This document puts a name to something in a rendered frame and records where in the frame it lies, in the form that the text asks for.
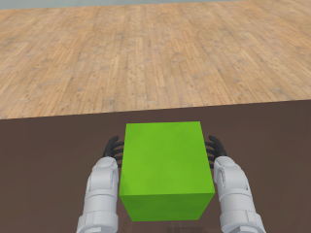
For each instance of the right robot hand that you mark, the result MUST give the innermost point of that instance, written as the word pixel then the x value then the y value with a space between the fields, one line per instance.
pixel 218 149

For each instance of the robot left forearm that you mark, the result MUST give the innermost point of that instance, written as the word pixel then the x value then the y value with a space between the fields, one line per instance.
pixel 100 207

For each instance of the left robot hand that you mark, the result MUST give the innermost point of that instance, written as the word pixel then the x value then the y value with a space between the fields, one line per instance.
pixel 110 149

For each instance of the carton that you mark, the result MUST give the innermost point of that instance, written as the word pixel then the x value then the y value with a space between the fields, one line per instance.
pixel 165 171

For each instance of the robot right forearm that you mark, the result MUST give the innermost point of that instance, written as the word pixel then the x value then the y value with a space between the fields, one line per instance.
pixel 236 200

